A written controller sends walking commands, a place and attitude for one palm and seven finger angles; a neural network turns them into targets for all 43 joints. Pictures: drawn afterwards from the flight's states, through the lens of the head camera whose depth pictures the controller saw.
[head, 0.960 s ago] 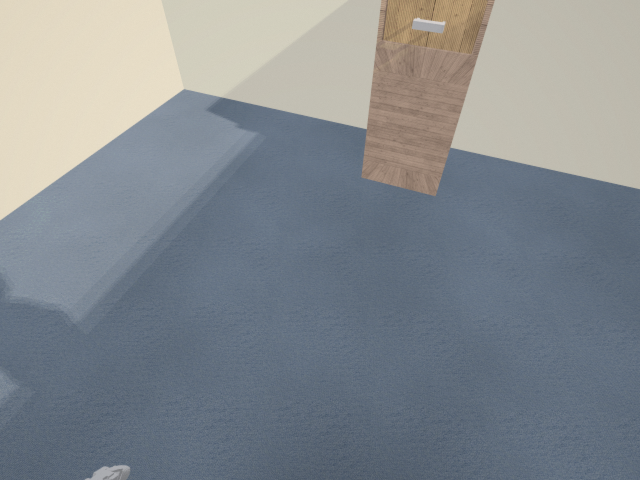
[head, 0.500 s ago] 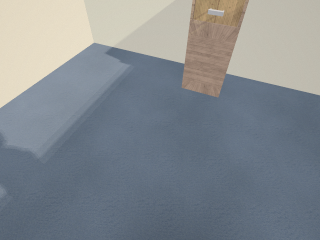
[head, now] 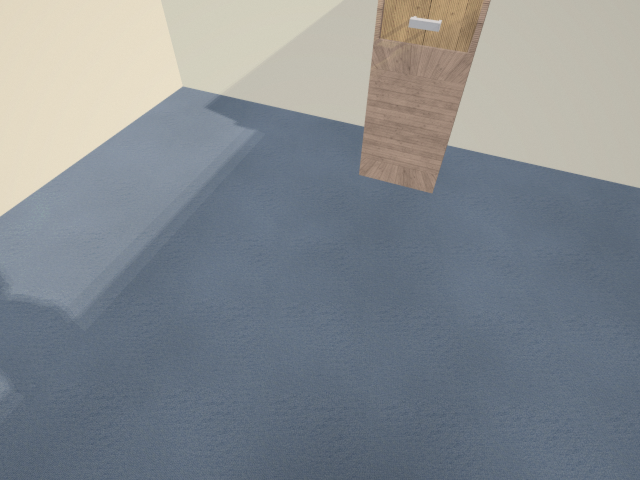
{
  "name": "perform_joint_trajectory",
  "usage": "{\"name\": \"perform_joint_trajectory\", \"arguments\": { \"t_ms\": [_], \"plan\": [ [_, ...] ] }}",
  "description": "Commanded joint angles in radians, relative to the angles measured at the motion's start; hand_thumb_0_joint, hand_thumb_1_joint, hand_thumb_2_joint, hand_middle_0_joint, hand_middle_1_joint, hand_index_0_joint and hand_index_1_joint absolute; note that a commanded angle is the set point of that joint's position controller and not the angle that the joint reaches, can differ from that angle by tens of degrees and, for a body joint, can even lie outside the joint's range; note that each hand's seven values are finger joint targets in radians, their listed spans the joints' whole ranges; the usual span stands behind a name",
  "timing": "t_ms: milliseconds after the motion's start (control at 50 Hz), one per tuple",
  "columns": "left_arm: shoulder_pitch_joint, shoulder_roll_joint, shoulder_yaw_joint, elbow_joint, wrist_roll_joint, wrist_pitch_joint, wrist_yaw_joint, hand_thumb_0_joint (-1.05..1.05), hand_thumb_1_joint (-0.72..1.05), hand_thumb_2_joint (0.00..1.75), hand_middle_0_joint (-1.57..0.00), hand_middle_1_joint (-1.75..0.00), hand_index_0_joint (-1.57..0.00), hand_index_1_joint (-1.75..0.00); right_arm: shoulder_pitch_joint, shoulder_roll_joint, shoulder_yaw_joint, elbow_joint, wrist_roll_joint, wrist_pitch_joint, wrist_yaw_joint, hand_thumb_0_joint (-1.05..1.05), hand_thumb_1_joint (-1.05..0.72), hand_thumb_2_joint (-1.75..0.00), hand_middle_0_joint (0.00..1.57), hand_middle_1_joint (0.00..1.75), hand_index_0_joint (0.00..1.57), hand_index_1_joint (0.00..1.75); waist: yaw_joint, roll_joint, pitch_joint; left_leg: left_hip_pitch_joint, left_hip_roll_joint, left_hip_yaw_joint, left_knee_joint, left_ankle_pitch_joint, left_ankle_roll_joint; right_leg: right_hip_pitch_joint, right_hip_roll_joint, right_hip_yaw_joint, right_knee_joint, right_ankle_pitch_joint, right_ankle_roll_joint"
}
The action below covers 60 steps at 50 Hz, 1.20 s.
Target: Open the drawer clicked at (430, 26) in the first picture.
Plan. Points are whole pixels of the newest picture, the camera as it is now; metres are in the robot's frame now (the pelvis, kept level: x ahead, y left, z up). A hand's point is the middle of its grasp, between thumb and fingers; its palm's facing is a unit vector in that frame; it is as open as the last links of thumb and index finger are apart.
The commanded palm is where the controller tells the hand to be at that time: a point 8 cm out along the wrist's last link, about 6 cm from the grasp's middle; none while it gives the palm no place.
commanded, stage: look at it before walking up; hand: left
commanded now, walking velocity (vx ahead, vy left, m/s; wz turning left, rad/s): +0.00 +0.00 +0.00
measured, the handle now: (426, 22) +1.58 -0.30 -0.01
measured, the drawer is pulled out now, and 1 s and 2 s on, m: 0.00 0.00 0.00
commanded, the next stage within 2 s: walk to a spot facing it in 0.48 s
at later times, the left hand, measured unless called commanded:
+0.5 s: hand out of the picture +0.08 +0.25 -0.16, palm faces -0.03 -0.94 -0.33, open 7.4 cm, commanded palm none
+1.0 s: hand out of the picture +0.05 +0.17 -0.19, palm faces -0.02 -0.98 -0.18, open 7.4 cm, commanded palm none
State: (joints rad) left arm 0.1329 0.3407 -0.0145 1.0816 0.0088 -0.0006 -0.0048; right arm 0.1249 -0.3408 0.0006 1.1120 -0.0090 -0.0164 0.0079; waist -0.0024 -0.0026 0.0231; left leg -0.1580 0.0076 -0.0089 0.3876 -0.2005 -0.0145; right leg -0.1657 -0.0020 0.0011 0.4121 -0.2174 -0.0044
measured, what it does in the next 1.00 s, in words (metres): lifts its left foot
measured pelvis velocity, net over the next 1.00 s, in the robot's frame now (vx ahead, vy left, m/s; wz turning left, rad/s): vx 0.08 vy -0.01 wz -0.09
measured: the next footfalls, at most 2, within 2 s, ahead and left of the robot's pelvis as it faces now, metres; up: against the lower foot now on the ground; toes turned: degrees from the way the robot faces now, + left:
left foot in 1.22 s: +0.32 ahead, +0.11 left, +0.00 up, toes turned -3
right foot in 1.72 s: +0.47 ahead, -0.19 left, +0.00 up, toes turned -30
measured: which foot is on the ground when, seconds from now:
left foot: down 0.00-0.92, up 0.94-1.00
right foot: down 0.00-1.00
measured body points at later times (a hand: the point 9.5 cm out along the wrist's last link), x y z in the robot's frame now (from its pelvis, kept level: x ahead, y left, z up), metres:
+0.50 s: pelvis +0.01 +0.00 +0.00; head +0.01 +0.00 +0.45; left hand +0.08 +0.30 -0.13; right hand +0.09 -0.30 -0.13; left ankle +0.01 +0.13 -0.74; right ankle +0.00 -0.12 -0.74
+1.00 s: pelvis +0.08 -0.01 -0.02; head +0.09 -0.01 +0.43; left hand +0.05 +0.22 -0.17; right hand +0.05 -0.26 -0.17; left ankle +0.02 +0.11 -0.70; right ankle +0.00 -0.12 -0.74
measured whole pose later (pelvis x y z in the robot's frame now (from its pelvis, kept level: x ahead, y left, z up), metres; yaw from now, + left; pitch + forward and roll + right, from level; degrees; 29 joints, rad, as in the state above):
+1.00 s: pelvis +0.08 -0.01 -0.02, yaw -5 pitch +0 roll -1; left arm 0.42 0.17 0.02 1.06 0.02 -0.05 0.00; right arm 0.32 -0.20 -0.02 1.12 -0.02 0.00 0.01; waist 0.03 0.01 0.00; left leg -0.34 0.06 0.06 0.99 -0.52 -0.02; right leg -0.17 0.04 0.03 0.59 -0.43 -0.03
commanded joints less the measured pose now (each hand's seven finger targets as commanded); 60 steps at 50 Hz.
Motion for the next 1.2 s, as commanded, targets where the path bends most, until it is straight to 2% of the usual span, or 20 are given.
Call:
{"name": "perform_joint_trajectory", "arguments": {
  "t_ms": [0, 480, 560, 600, 620, 660, 720, 800, 840, 860, 880, 900, 920, 940, 960, 1020, 1100, 1140, 1160, 1180],
  "plan": [
    [-0.045, 0.21, 0.047, -0.06, 0.003, -0.025, 0.015, 0.0, 0.9, 0.9, -0.2, -0.3, -0.2, -0.3, -0.054, -0.204, -0.037, -0.065, 0.0, -0.02, -0.019, 0.0, -0.9, -0.9, 0.2, 0.3, 0.2, 0.3, 0.004, -0.003, -0.05, 0.014, 0.108, -0.092, -0.065, 0.108, 0.042, 0.0, -0.115, 0.111, -0.084, 0.089, -0.029],
    [-0.037, 0.211, 0.046, -0.057, 0.002, -0.028, 0.017, 0.0, 0.9, 0.9, -0.2, -0.3, -0.2, -0.3, -0.065, -0.203, -0.036, -0.063, 0.002, -0.018, -0.02, 0.0, -0.9, -0.9, 0.2, 0.3, 0.2, 0.3, 0.004, -0.003, -0.063, 0.052, 0.114, -0.086, -0.068, 0.171, 0.04, 0.031, -0.121, 0.106, -0.093, 0.177, -0.027],
    [-0.036, 0.211, 0.045, -0.055, 0.002, -0.027, 0.016, 0.0, 0.9, 0.9, -0.2, -0.3, -0.2, -0.3, -0.066, -0.205, -0.035, -0.061, 0.002, -0.017, -0.02, 0.0, -0.9, -0.9, 0.2, 0.3, 0.2, 0.3, 0.005, 0.0, -0.048, 0.047, 0.112, -0.088, -0.076, 0.143, 0.04, 0.021, -0.12, 0.109, -0.103, 0.141, -0.026],
    [0.036, 0.084, 0.02, -0.026, 0.002, -0.005, 0.019, 0.0, 0.9, 0.9, -0.2, -0.3, -0.2, -0.3, -0.002, -0.078, -0.007, -0.034, -0.007, 0.0, -0.015, 0.0, -0.9, -0.9, 0.2, 0.3, 0.2, 0.3, 0.004, -0.002, -0.054, 0.051, 0.105, -0.055, -0.055, 0.018, 0.019, 0.002, -0.109, 0.111, -0.099, -0.012, -0.013],
    [0.062, 0.081, 0.022, -0.021, 0.006, 0.003, 0.016, 0.0, 0.9, 0.9, -0.2, -0.3, -0.2, -0.3, 0.028, -0.073, -0.008, -0.03, -0.01, 0.006, -0.014, 0.0, -0.9, -0.9, 0.2, 0.3, 0.2, 0.3, 0.005, -0.009, -0.049, 0.039, 0.101, -0.047, -0.043, -0.095, 0.02, -0.018, -0.097, 0.125, -0.096, -0.137, -0.018],
    [0.072, 0.09, 0.034, -0.038, 0.012, 0.015, 0.002, 0.0, 0.9, 0.9, -0.2, -0.3, -0.2, -0.3, 0.044, -0.088, -0.02, -0.039, -0.017, 0.013, -0.011, 0.0, -0.9, -0.9, 0.2, 0.3, 0.2, 0.3, 0.004, 0.0, 0.057, -0.047, 0.102, -0.055, -0.067, -0.327, 0.03, -0.107, -0.071, 0.146, -0.085, -0.324, -0.032],
    [0.118, 0.072, 0.047, -0.065, 0.016, 0.012, -0.012, 0.0, 0.9, 0.9, -0.2, -0.3, -0.2, -0.3, 0.073, -0.11, -0.038, -0.063, -0.016, 0.008, -0.012, 0.0, -0.9, -0.9, 0.2, 0.3, 0.2, 0.3, 0.006, 0.041, 0.109, -0.072, 0.146, -0.1, -0.067, -0.44, 0.067, -0.189, -0.029, 0.135, 0.003, -0.355, -0.048],
    [0.173, -0.001, 0.056, -0.094, 0.016, -0.014, -0.02, 0.0, 0.9, 0.9, -0.2, -0.3, -0.2, -0.3, 0.146, -0.118, -0.061, -0.076, -0.011, -0.014, -0.019, 0.0, -0.9, -0.9, 0.2, 0.3, 0.2, 0.3, 0.003, 0.134, 0.087, -0.005, 0.258, -0.194, -0.083, -0.375, 0.139, -0.251, 0.027, 0.027, 0.211, -0.21, -0.04],
    [0.208, -0.025, 0.06, -0.091, 0.016, -0.025, -0.021, 0.0, 0.9, 0.9, -0.2, -0.3, -0.2, -0.3, 0.153, -0.097, -0.067, -0.08, -0.009, -0.021, -0.019, 0.0, -0.9, -0.9, 0.2, 0.3, 0.2, 0.3, 0.02, 0.139, 0.083, -0.021, 0.267, -0.148, -0.004, -0.236, 0.142, -0.198, 0.015, -0.012, 0.185, -0.174, -0.037],
    [0.265, -0.021, 0.065, -0.073, 0.017, -0.032, -0.018, 0.0, 0.9, 0.9, -0.2, -0.3, -0.2, -0.3, 0.137, -0.074, -0.063, -0.085, -0.008, -0.024, -0.02, 0.0, -0.9, -0.9, 0.2, 0.3, 0.2, 0.3, 0.048, 0.078, 0.074, -0.093, 0.218, -0.08, 0.112, -0.166, 0.11, -0.095, -0.004, 0.035, 0.119, -0.135, -0.053],
    [0.351, 0.014, 0.078, -0.042, 0.021, -0.042, -0.01, 0.0, 0.9, 0.9, -0.2, -0.3, -0.2, -0.3, 0.1, -0.029, -0.059, -0.107, -0.005, -0.03, -0.019, 0.0, -0.9, -0.9, 0.2, 0.3, 0.2, 0.3, 0.083, -0.099, 0.057, -0.261, 0.125, 0.046, 0.329, -0.14, 0.051, 0.066, -0.097, 0.221, 0.024, -0.064, -0.099],
    [0.474, 0.085, 0.096, 0.003, 0.02, -0.053, 0.005, 0.0, 0.9, 0.9, -0.2, -0.3, -0.2, -0.3, 0.017, 0.029, -0.045, -0.156, -0.004, -0.039, -0.013, 0.0, -0.9, -0.9, 0.2, 0.3, 0.2, 0.3, 0.122, -0.35, 0.074, -0.524, 0.017, 0.163, 0.582, -0.309, 0.001, 0.231, -0.279, 0.542, -0.124, 0.104, -0.193],
    [0.562, 0.086, 0.095, 0.022, 0.012, -0.057, 0.019, 0.0, 0.9, 0.9, -0.2, -0.3, -0.2, -0.3, -0.075, 0.018, -0.042, -0.196, -0.01, -0.046, -0.015, 0.0, -0.9, -0.9, 0.2, 0.3, 0.2, 0.3, 0.159, -0.31, 0.089, -0.643, 0.04, 0.078, 0.71, -0.414, 0.003, 0.288, -0.346, 0.659, -0.128, 0.335, -0.265],
    [0.557, 0.052, 0.089, 0.027, 0.017, -0.058, 0.029, 0.0, 0.9, 0.9, -0.2, -0.3, -0.2, -0.3, -0.095, 0.032, -0.043, -0.199, -0.01, -0.053, -0.015, 0.0, -0.9, -0.9, 0.2, 0.3, 0.2, 0.3, 0.142, -0.164, 0.092, -0.695, 0.071, 0.047, 0.768, -0.366, 0.0, 0.336, -0.345, 0.608, -0.085, 0.444, -0.302],
    [0.529, 0.036, 0.087, 0.019, 0.022, -0.058, 0.035, 0.0, 0.9, 0.9, -0.2, -0.3, -0.2, -0.3, -0.089, 0.047, -0.045, -0.195, -0.009, -0.055, -0.012, 0.0, -0.9, -0.9, 0.2, 0.3, 0.2, 0.3, 0.117, -0.082, 0.078, -0.696, 0.096, 0.035, 0.762, -0.342, -0.002, 0.335, -0.33, 0.536, -0.06, 0.403, -0.292],
    [0.428, -0.005, 0.079, -0.001, 0.028, -0.063, 0.035, 0.0, 0.9, 0.9, -0.2, -0.3, -0.2, -0.3, -0.07, 0.089, -0.05, -0.188, -0.006, -0.04, 0.004, 0.0, -0.9, -0.9, 0.2, 0.3, 0.2, 0.3, 0.056, -0.096, 0.093, -0.559, 0.103, 0.06, 0.615, -0.264, -0.011, 0.159, -0.264, 0.4, -0.119, 0.25, -0.234],
    [0.361, -0.015, 0.078, 0.0, 0.022, -0.066, 0.032, 0.0, 0.9, 0.9, -0.2, -0.3, -0.2, -0.3, -0.039, 0.117, -0.05, -0.193, 0.002, -0.038, 0.02, 0.0, -0.9, -0.9, 0.2, 0.3, 0.2, 0.3, 0.012, -0.158, 0.107, -0.306, 0.07, 0.106, 0.389, -0.088, 0.0, -0.041, -0.189, 0.263, -0.16, 0.197, -0.16],
    [0.316, 0.004, 0.09, 0.002, 0.016, -0.066, 0.028, 0.0, 0.9, 0.9, -0.2, -0.3, -0.2, -0.3, 0.072, 0.102, -0.059, -0.162, 0.004, -0.045, 0.013, 0.0, -0.9, -0.9, 0.2, 0.3, 0.2, 0.3, -0.045, -0.135, 0.073, -0.091, 0.028, 0.146, 0.268, 0.011, 0.005, -0.104, -0.146, 0.2, -0.095, 0.207, -0.126],
    [0.308, -0.004, 0.094, 0.004, 0.012, -0.066, 0.026, 0.0, 0.9, 0.9, -0.2, -0.3, -0.2, -0.3, 0.177, 0.08, -0.067, -0.127, 0.001, -0.05, 0.003, 0.0, -0.9, -0.9, 0.2, 0.3, 0.2, 0.3, -0.088, -0.1, 0.027, 0.055, 0.017, 0.143, 0.206, 0.037, 0.011, -0.127, -0.113, 0.169, 0.031, 0.277, -0.108],
    [0.322, -0.036, 0.093, 0.003, 0.009, -0.065, 0.022, 0.0, 0.9, 0.9, -0.2, -0.3, -0.2, -0.3, 0.317, 0.027, -0.081, -0.084, -0.004, -0.055, -0.013, 0.0, -0.9, -0.9, 0.2, 0.3, 0.2, 0.3, -0.133, -0.003, -0.066, 0.244, 0.07, 0.085, 0.165, 0.006, 0.022, -0.177, -0.074, 0.144, 0.241, 0.27, -0.089]
  ]
}}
